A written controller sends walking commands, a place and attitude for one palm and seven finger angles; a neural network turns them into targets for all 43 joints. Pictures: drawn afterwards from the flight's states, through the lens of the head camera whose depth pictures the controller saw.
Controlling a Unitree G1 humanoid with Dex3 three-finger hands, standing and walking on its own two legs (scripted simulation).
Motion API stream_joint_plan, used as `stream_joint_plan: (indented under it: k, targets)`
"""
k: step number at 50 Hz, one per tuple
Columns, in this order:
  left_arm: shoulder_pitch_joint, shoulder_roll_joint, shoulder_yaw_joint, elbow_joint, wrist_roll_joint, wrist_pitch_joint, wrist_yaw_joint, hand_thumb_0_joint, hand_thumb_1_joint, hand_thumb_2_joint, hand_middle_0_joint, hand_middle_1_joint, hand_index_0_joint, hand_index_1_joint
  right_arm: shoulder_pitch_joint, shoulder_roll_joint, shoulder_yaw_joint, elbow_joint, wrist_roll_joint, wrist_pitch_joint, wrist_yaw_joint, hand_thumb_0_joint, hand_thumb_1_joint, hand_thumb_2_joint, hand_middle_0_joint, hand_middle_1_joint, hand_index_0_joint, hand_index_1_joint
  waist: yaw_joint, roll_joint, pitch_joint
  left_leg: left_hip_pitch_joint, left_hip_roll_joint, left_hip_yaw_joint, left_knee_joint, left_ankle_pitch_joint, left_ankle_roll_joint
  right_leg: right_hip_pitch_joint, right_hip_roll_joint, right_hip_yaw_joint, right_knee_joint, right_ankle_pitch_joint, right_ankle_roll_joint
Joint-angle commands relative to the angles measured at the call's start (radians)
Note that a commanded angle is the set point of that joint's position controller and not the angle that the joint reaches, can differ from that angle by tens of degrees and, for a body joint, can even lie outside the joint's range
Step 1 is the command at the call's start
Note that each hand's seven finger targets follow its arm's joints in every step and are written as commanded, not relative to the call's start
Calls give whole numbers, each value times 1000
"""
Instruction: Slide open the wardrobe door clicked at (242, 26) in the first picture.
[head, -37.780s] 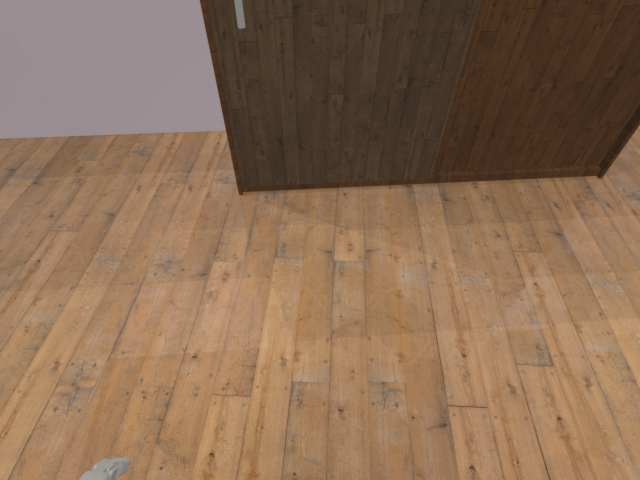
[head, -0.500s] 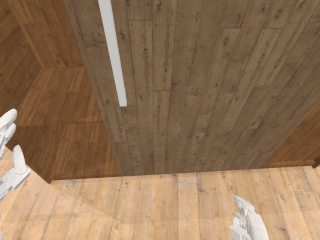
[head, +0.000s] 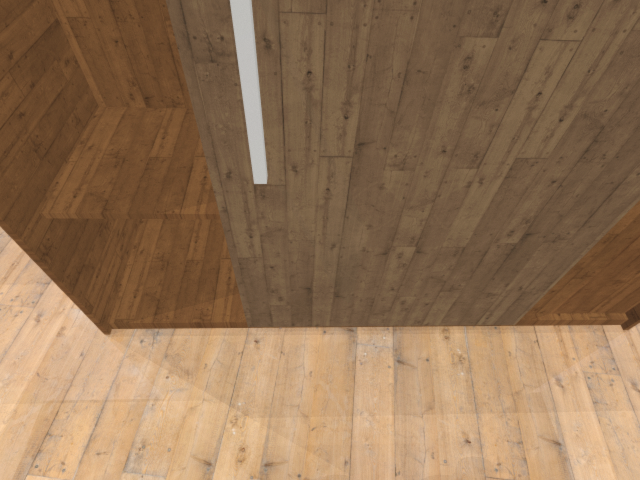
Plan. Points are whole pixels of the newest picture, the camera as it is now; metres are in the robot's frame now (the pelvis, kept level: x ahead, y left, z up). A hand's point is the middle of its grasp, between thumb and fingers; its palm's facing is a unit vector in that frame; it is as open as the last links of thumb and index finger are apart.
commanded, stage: let the arm hang, fingers relaxed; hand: left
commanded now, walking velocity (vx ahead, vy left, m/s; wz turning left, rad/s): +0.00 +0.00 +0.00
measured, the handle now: (252, 83) +0.60 +0.15 +0.16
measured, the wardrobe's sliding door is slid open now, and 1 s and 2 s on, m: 0.46 0.46 0.46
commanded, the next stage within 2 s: look to check the result in 0.58 s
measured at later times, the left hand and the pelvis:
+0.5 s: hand out of the picture +0.04 +0.18 -0.18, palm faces +0.01 -0.98 -0.19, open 7.3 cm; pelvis +0.01 +0.00 +0.00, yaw +0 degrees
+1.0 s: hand out of the picture +0.03 +0.18 -0.17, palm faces +0.02 -0.98 -0.20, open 7.4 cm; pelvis +0.03 +0.00 +0.00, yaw +0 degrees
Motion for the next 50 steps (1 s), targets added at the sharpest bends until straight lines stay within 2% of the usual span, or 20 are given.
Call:
stream_joint_plan:
  k: [1,4,6,11,14,17,20,23,28,30,31,32,41,44,50]
  targets:
    - [-2,115,27,-28,4,-36,12,0,900,900,-200,-300,-200,-300,-6,-130,-36,-42,2,-24,-11,0,-900,-900,200,300,200,300,-9,29,-42,40,90,-90,-111,-53,32,-48,-100,112,-134,-74,-41]
    - [-2,107,28,-15,3,-37,14,0,900,900,-200,-300,-200,-300,15,-109,-37,-23,1,-23,-10,0,-900,-900,200,300,200,300,-13,-17,-36,36,85,-84,-112,-57,31,-56,-106,111,-138,-95,-42]
    - [1,101,26,-10,3,-37,17,0,900,900,-200,-300,-200,-300,20,-97,-36,-18,1,-21,-9,0,-900,-900,200,300,200,300,-13,-27,-24,43,82,-78,-107,-52,29,-74,-104,112,-143,-112,-41]
    - [8,80,24,-10,4,-37,21,0,900,900,-200,-300,-200,-300,22,-67,-29,-2,0,-25,-8,0,-900,-900,200,300,200,300,-8,-18,-21,39,88,-80,-118,4,31,-57,-100,99,-122,-54,-32]
    - [1,72,24,-11,3,-35,21,0,900,900,-200,-300,-200,-300,15,-63,-28,4,-2,-26,-8,0,-900,-900,200,300,200,300,-6,7,3,16,88,-88,-139,-10,31,-52,-97,95,-114,-50,-26]
    - [-1,66,26,-13,3,-38,22,0,900,900,-200,-300,-200,-300,5,-55,-27,3,-2,-29,-8,0,-900,-900,200,300,200,300,-4,5,-15,28,85,-84,-133,23,30,-35,-101,98,-114,-21,-26]
    - [-9,63,29,-19,2,-40,22,0,900,900,-200,-300,-200,-300,2,-58,-26,5,-2,-33,-9,0,-900,-900,200,300,200,300,-5,30,-28,32,87,-84,-135,40,29,-21,-100,99,-109,1,-25]
    - [-12,63,30,-19,1,-45,24,0,900,900,-200,-300,-200,-300,1,-57,-26,7,0,-38,-10,0,-900,-900,200,300,200,300,-4,29,-60,55,89,-75,-117,125,27,13,-107,96,-103,72,-23]
    - [-19,66,30,-19,-1,-47,24,0,900,900,-200,-300,-200,-300,-10,-64,-24,9,2,-40,-13,0,-900,-900,200,300,200,300,-5,35,-61,77,95,-76,-117,156,27,21,-108,97,-110,100,-22]
    - [-21,63,30,-15,-1,-47,24,0,900,900,-200,-300,-200,-300,-17,-67,-26,10,2,-38,-13,0,-900,-900,200,300,200,300,-8,29,-48,81,93,-77,-120,136,26,11,-108,98,-120,81,-22]
    - [-21,70,29,-15,0,-46,24,0,900,900,-200,-300,-200,-300,-14,-68,-25,8,4,-37,-13,0,-900,-900,200,300,200,300,-6,7,-44,85,94,-77,-121,140,26,11,-105,93,-122,78,-21]
    - [-17,62,28,-13,0,-47,24,0,900,900,-200,-300,-200,-300,-17,-68,-25,9,2,-38,-13,0,-900,-900,200,300,200,300,-7,21,-46,90,94,-73,-118,143,26,9,-109,97,-125,84,-21]
    - [-11,73,27,-4,0,-50,24,0,900,900,-200,-300,-200,-300,-27,-78,-25,12,6,-38,-15,0,-900,-900,200,300,200,300,-8,-4,-52,118,94,-68,-117,167,26,19,-109,97,-135,105,-20]
    - [-15,71,27,-1,-2,-50,24,0,900,900,-200,-300,-200,-300,-31,-81,-23,18,5,-40,-16,0,-900,-900,200,300,200,300,-9,12,-55,124,95,-67,-115,183,26,24,-112,97,-132,125,-20]
    - [-14,79,27,-2,-2,-53,25,0,900,900,-200,-300,-200,-300,-37,-86,-23,18,7,-43,-17,0,-900,-900,200,300,200,300,-8,3,-68,140,99,-65,-116,218,27,42,-115,98,-131,174,-20]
